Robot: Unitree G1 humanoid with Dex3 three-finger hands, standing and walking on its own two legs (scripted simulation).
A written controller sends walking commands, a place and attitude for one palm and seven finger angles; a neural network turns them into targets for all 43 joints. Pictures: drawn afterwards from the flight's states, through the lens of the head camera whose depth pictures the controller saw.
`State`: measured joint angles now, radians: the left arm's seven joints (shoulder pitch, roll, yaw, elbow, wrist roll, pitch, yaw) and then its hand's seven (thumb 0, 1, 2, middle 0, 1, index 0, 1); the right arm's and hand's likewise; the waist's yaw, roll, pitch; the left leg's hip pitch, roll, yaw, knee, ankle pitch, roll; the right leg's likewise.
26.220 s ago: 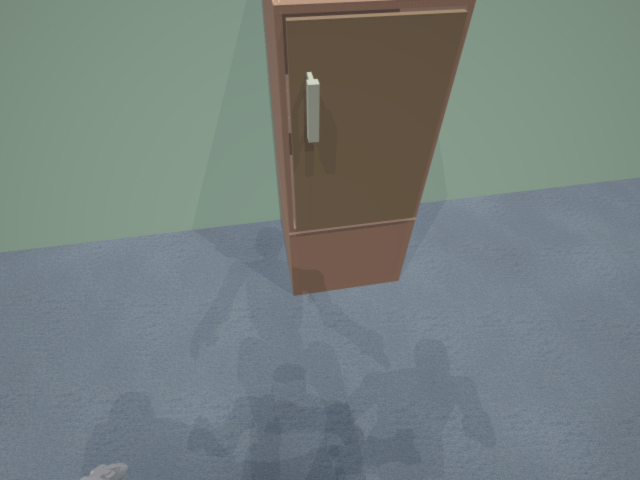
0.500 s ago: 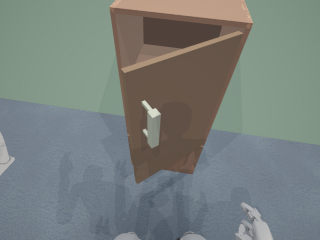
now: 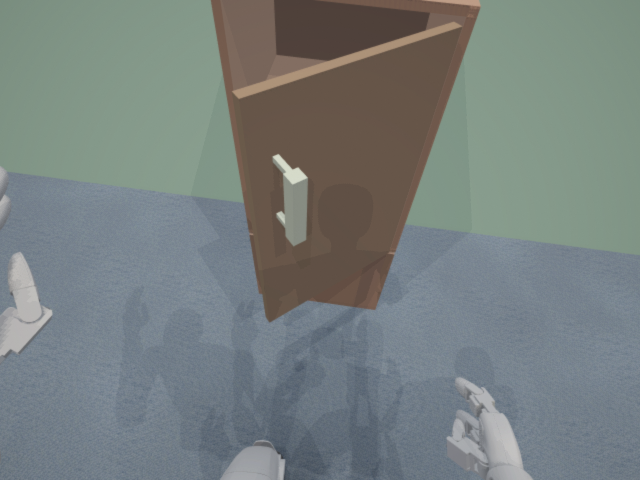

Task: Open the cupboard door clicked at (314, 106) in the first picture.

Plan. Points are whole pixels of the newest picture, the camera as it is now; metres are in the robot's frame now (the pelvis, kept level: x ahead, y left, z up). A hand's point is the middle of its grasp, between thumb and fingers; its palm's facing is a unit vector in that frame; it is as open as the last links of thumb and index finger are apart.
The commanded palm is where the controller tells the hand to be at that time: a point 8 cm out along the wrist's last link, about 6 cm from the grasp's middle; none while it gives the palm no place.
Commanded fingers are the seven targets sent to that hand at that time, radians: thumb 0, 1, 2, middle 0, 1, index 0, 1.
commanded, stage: stop stepping back and stand still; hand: left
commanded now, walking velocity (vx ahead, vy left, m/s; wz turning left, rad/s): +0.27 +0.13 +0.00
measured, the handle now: (288, 200) +0.48 +0.11 +0.04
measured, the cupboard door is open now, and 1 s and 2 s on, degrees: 42 42 42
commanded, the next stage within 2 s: let the arm hang, fingers relaxed in 1.08 s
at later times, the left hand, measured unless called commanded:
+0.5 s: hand out of the picture +0.10 +0.26 +0.17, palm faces +0.47 -0.77 -0.44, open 7.4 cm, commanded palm +0.05 +0.29 +0.19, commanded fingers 0.00 0.90 0.90 -0.20 -0.30 -0.20 -0.30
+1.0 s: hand out of the picture +0.09 +0.28 +0.16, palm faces +0.45 -0.76 -0.48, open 7.4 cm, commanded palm +0.03 +0.31 +0.19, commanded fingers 0.00 0.90 0.90 -0.20 -0.30 -0.20 -0.30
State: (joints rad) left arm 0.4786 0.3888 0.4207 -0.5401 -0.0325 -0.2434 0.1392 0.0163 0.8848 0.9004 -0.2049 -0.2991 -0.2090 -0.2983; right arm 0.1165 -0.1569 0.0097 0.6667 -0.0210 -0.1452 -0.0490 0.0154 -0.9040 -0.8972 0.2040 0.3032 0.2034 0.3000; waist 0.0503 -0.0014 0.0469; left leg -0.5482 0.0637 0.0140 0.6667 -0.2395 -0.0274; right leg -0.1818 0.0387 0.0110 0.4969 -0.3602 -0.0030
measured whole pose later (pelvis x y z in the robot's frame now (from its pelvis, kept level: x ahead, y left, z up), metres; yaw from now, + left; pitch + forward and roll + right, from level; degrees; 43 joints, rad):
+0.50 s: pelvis -0.08 -0.01 +0.01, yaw +1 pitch +0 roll +2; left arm 0.54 0.38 0.41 -0.45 -0.02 -0.20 0.15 0.02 0.88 0.90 -0.21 -0.30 -0.22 -0.30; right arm 0.27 -0.22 -0.01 0.67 -0.02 -0.10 -0.07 0.02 -0.91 -0.90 0.20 0.30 0.20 0.30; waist 0.01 -0.05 -0.03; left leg -0.42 0.01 0.05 0.87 -0.36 0.01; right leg -0.27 0.01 -0.05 0.48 -0.21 -0.07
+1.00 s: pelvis -0.10 +0.01 +0.01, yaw +1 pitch -2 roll +1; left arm 0.53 0.38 0.41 -0.42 -0.01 -0.21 0.14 0.02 0.88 0.90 -0.21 -0.30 -0.21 -0.30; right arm 0.24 -0.19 0.02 0.65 -0.01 -0.16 -0.07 0.02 -0.91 -0.90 0.20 0.30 0.20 0.30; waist 0.01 -0.02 0.03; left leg -0.20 0.01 0.05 0.48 -0.24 0.00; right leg -0.28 -0.01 -0.05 0.51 -0.20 -0.02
